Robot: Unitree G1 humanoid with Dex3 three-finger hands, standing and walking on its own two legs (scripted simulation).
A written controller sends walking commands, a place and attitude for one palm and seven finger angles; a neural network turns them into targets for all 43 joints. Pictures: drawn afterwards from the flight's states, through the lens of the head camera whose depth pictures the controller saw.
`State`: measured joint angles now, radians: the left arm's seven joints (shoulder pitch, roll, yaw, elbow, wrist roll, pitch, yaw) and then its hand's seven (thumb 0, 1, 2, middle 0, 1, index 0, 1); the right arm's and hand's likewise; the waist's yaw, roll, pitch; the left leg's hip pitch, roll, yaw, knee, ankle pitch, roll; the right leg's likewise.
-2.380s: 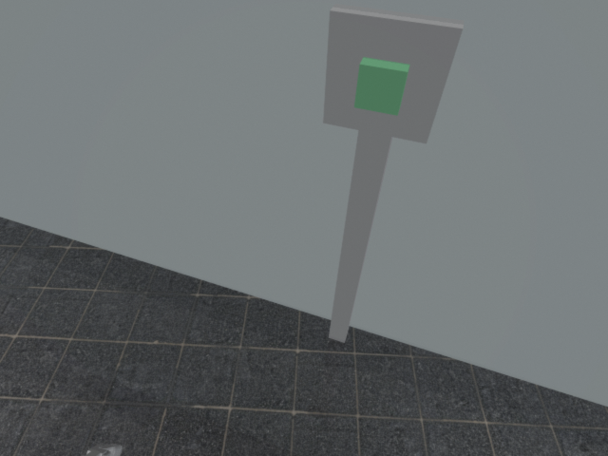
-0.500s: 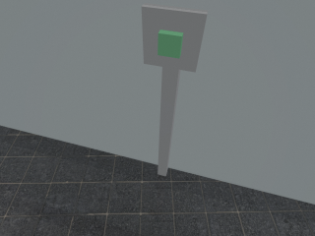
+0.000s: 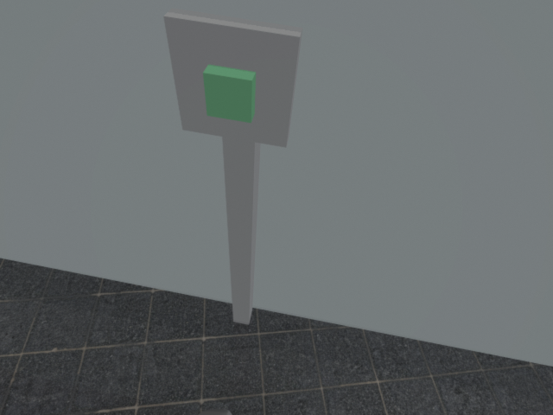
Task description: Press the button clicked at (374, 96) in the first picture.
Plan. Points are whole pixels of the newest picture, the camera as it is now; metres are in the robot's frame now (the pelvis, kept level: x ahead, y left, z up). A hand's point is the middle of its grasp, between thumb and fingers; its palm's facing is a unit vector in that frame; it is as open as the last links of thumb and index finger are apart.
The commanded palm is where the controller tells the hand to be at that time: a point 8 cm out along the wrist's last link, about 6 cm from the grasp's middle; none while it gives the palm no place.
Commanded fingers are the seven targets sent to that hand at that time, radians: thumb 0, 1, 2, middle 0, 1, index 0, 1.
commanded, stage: come to a stop and stand still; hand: left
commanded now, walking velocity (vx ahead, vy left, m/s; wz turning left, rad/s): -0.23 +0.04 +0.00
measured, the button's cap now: (231, 93) +0.50 +0.13 +0.21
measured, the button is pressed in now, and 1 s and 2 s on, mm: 0 0 0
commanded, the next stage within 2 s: look again from close up in 0.90 s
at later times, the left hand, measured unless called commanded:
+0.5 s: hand out of the picture +0.13 +0.17 -0.17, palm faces -0.07 -0.97 -0.22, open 7.4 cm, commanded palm none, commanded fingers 0.00 0.90 0.90 -0.20 -0.30 -0.20 -0.30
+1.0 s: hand out of the picture +0.02 +0.12 -0.17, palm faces -0.04 -0.98 -0.18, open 7.3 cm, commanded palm none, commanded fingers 0.00 0.90 0.90 -0.20 -0.30 -0.20 -0.30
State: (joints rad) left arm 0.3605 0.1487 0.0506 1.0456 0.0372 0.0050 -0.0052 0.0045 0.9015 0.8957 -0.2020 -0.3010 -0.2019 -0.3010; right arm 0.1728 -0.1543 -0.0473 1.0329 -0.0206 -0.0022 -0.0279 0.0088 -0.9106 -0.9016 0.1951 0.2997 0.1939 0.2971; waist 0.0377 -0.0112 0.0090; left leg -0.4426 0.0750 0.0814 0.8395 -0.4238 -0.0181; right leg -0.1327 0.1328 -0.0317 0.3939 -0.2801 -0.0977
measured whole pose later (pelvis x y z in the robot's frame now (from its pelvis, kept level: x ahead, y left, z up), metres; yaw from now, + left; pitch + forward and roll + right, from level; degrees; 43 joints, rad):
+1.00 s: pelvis +0.01 -0.05 +0.00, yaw -4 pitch -1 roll -1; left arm 0.29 0.15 0.00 1.11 0.02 0.00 0.04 0.00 0.92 0.90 -0.20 -0.30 -0.20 -0.30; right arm 0.27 -0.15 -0.01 1.11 -0.01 0.01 -0.02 0.02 -0.93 -0.90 0.20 0.30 0.20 0.30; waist 0.00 0.01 0.03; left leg -0.23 0.05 0.06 0.50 -0.25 -0.01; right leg -0.18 -0.02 -0.07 0.43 -0.23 0.01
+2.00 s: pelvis +0.01 -0.07 -0.05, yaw -2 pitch +8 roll +0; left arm 0.55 0.17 0.15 0.01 -0.25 -0.40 -0.31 0.01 0.90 0.90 -0.57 -0.71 -0.58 -0.71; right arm 0.13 -0.26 -0.08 0.49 0.03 -0.23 -0.04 0.01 -0.91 -0.90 0.19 0.30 0.19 0.30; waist 0.03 -0.02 -0.12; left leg -0.61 0.05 0.01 0.93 -0.45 -0.03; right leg -0.59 -0.04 -0.09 0.94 -0.49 -0.02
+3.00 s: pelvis +0.03 -0.05 +0.00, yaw -1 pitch -2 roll -1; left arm 0.19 0.33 0.30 -0.28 -0.32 0.16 -0.31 0.02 0.89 0.90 -1.30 -1.50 -1.30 -1.50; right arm 0.20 -0.23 0.10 0.60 0.06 -0.29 -0.08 0.02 -0.90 -0.90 0.20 0.30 0.20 0.30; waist 0.07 0.05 -0.06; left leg -0.23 0.03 0.01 0.58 -0.31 0.00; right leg -0.17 -0.04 -0.10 0.54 -0.32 0.01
